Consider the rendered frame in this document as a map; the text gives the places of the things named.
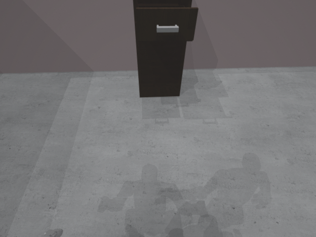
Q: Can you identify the drawer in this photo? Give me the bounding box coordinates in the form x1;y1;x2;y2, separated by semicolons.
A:
136;5;198;42

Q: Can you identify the handle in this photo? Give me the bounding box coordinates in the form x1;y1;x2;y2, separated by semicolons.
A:
157;25;179;33

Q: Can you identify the cabinet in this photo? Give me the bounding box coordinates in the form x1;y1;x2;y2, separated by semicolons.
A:
133;0;192;97

